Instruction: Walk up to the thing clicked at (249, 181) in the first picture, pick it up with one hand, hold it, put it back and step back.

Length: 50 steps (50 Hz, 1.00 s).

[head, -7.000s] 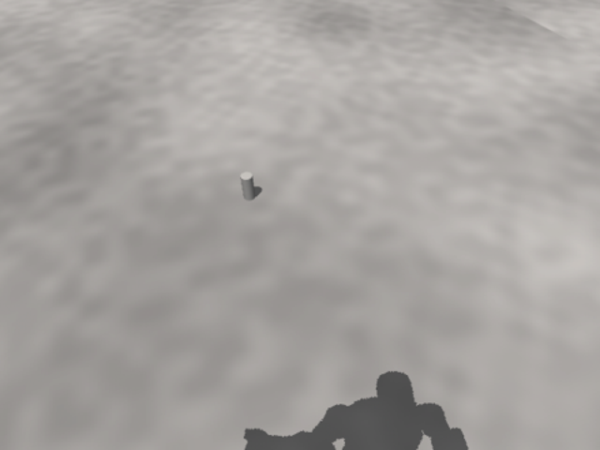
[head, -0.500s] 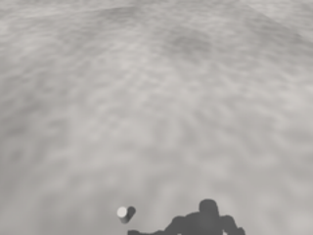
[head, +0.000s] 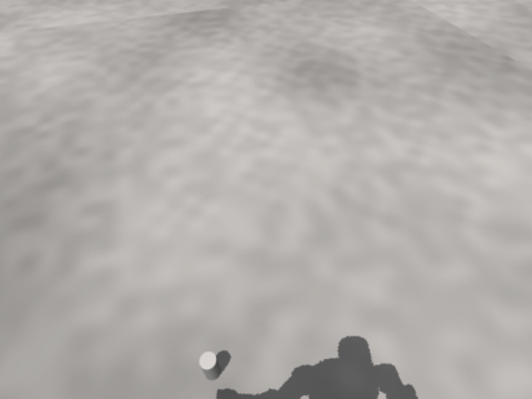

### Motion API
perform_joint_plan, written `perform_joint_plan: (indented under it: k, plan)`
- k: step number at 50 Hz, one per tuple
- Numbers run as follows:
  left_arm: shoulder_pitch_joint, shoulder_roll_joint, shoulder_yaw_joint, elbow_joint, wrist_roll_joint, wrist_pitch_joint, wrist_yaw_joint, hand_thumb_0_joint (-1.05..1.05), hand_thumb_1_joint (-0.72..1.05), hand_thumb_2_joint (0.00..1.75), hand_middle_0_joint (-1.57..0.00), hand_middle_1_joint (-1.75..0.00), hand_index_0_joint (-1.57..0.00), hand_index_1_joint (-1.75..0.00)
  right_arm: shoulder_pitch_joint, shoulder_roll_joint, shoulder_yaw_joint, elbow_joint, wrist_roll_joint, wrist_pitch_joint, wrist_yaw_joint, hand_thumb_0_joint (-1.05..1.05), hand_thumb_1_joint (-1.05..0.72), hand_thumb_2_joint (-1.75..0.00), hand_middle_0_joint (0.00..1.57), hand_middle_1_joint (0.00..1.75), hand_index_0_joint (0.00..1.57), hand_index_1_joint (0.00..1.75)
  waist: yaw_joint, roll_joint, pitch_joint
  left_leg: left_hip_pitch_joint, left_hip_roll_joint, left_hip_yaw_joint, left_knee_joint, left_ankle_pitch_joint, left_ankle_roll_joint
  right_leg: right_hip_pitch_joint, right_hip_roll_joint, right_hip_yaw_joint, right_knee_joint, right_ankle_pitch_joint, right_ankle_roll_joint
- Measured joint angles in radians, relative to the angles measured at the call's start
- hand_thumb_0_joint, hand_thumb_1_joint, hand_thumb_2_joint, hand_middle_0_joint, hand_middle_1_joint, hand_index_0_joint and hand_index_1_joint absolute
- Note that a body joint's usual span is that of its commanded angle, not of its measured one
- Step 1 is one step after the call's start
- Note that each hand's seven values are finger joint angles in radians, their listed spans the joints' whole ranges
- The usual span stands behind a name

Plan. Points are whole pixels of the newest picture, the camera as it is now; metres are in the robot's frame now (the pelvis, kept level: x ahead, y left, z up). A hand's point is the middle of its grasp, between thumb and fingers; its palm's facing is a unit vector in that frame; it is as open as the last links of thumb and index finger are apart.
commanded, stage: stand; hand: left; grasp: from the side
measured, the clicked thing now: (210, 366) +0.38 +0.21 -0.72
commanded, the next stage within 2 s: rise first in 0.68 s
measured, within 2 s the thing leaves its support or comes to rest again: neither
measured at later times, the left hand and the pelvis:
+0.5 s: hand out of the picture +0.07 +0.26 -0.16, palm faces -0.02 -0.94 -0.34, open 7.4 cm; pelvis +0.00 +0.00 +0.00, yaw +0 degrees
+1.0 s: hand out of the picture +0.15 +0.25 -0.17, palm faces +0.03 -0.95 -0.32, open 9.6 cm; pelvis -0.02 +0.00 -0.02, yaw +0 degrees
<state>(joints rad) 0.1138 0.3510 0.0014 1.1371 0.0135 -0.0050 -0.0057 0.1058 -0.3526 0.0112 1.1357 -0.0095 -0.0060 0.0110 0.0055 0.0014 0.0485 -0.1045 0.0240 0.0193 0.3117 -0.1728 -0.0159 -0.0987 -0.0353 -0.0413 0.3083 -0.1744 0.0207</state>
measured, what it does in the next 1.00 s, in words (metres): stands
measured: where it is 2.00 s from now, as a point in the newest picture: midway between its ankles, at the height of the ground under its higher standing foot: outside the picture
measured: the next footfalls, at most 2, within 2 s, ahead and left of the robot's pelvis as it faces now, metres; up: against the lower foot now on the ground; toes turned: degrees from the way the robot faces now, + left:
none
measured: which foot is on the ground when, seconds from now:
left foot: down 0.00-1.00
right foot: down 0.00-1.00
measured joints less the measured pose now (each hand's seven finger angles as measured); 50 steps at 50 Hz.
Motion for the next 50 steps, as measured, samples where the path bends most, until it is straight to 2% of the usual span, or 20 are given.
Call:
perform_joint_plan:
  k: [39, 42, 44, 47, 50]
  plan:
    - [0.006, 0.000, 0.001, -0.003, 0.001, 0.000, 0.001, 0.00, 0.90, 0.89, -0.21, -0.29, -0.20, -0.30, 0.006, 0.002, -0.004, -0.003, 0.001, 0.001, 0.000, 0.01, -0.90, -0.89, 0.21, 0.30, 0.20, 0.30, -0.001, -0.003, 0.002, 0.008, -0.004, -0.002, -0.004, -0.002, 0.003, 0.011, -0.004, -0.002, -0.006, -0.001, 0.003]
    - [-0.016, -0.016, 0.030, -0.062, -0.028, -0.014, 0.020, 0.01, 0.86, 0.89, -0.21, -0.30, -0.21, -0.31, 0.050, 0.010, 0.002, -0.132, 0.042, -0.017, -0.027, 0.01, -0.92, -0.90, 0.21, 0.30, 0.20, 0.30, -0.005, -0.002, 0.004, -0.069, -0.006, -0.011, 0.063, -0.023, 0.006, -0.062, -0.008, -0.009, 0.059, -0.025, 0.001]
    - [-0.079, -0.024, 0.059, -0.052, -0.024, -0.016, 0.018, 0.01, 0.81, 0.88, -0.21, -0.32, -0.20, -0.34, 0.061, 0.027, 0.001, -0.200, 0.053, -0.025, -0.036, 0.01, -0.94, -0.90, 0.21, 0.30, 0.20, 0.30, -0.007, -0.004, 0.013, -0.131, -0.004, -0.013, 0.118, -0.039, 0.005, -0.123, -0.007, -0.009, 0.111, -0.041, -0.001]
    - [-0.159, -0.013, 0.108, -0.055, 0.009, -0.012, -0.003, 0.01, 0.68, 0.84, -0.18, -0.37, -0.17, -0.39, 0.069, 0.065, -0.008, -0.269, 0.048, -0.031, -0.042, 0.01, -0.95, -0.91, 0.21, 0.30, 0.20, 0.30, -0.013, -0.017, 0.008, -0.229, 0.002, -0.012, 0.199, -0.065, 0.003, -0.222, -0.003, -0.005, 0.192, -0.065, -0.004]
    - [-0.184, 0.001, 0.155, -0.089, 0.054, 0.004, -0.023, 0.00, 0.52, 0.79, -0.14, -0.43, -0.13, -0.44, 0.089, 0.098, -0.022, -0.320, 0.036, -0.032, -0.035, 0.01, -0.97, -0.91, 0.21, 0.30, 0.20, 0.30, -0.024, -0.027, -0.017, -0.310, 0.009, -0.007, 0.276, -0.098, 0.001, -0.306, 0.002, 0.004, 0.268, -0.094, -0.007]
